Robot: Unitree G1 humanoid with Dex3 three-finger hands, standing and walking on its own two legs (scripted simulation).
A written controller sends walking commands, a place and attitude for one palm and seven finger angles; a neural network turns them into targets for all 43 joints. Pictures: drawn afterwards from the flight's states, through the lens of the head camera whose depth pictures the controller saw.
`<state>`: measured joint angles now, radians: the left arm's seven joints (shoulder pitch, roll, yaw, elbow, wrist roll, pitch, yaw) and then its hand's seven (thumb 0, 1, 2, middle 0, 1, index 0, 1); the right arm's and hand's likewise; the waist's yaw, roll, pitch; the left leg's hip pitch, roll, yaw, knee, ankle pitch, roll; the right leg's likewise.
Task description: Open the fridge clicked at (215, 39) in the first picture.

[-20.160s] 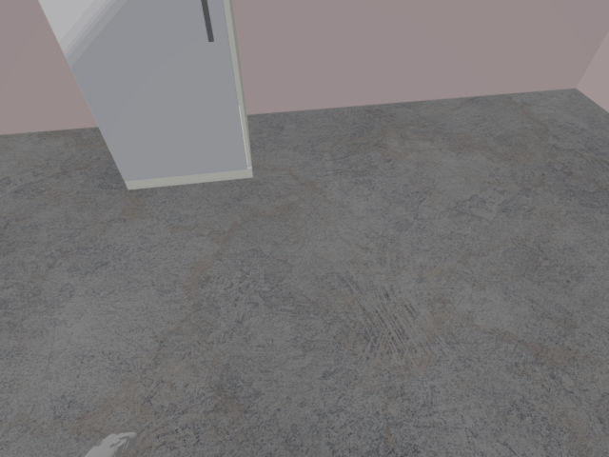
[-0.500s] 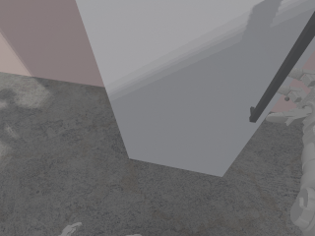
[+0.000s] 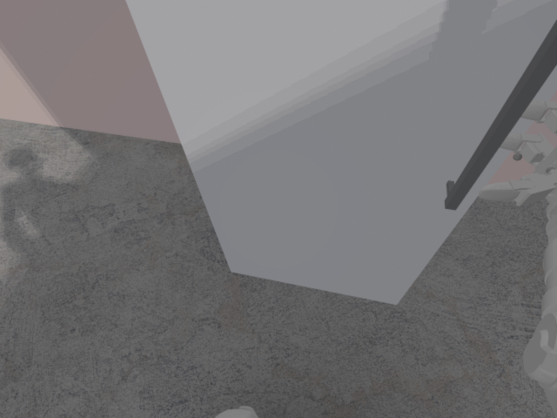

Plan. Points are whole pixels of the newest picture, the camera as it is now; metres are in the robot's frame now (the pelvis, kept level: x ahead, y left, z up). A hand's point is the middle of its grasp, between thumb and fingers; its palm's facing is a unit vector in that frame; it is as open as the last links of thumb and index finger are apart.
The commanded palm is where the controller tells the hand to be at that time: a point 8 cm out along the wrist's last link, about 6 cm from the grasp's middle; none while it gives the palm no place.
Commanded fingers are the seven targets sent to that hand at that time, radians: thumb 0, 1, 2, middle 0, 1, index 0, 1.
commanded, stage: slide the fingers in behind the handle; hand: right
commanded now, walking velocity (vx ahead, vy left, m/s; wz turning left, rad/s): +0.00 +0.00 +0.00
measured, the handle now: (505, 107) +0.52 -0.22 +0.17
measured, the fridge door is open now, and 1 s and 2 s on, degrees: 0 0 0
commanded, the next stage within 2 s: grip the handle and tug to test in 1.76 s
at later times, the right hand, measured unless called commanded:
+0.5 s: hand (513, 161) +0.46 -0.24 +0.12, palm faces +0.07 +1.00 +0.03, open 13.9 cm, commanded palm +0.44 -0.28 +0.13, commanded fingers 0.00 0.50 -0.30 0.30 1.20 0.30 1.20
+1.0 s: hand (488, 155) +0.47 -0.21 +0.13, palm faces +0.07 +1.00 +0.02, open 13.9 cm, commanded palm +0.44 -0.26 +0.13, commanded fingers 0.00 0.50 -0.30 0.30 1.20 0.30 1.20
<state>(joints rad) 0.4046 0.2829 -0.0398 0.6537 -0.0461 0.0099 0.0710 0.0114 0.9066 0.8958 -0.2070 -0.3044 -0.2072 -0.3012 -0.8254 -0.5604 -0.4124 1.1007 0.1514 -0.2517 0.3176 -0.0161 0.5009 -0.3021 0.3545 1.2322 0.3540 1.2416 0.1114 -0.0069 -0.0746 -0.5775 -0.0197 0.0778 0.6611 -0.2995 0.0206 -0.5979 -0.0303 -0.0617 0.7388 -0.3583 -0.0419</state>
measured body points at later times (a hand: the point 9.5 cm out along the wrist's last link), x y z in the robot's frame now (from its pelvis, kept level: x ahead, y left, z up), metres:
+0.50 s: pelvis +0.00 -0.01 +0.00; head +0.07 -0.03 +0.44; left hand +0.04 +0.26 -0.11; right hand +0.45 -0.30 +0.12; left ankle +0.01 +0.11 -0.71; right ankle +0.00 -0.09 -0.72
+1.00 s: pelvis +0.00 +0.01 +0.00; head +0.06 +0.00 +0.45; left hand +0.05 +0.27 -0.11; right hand +0.46 -0.26 +0.13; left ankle +0.01 +0.11 -0.71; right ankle +0.00 -0.09 -0.72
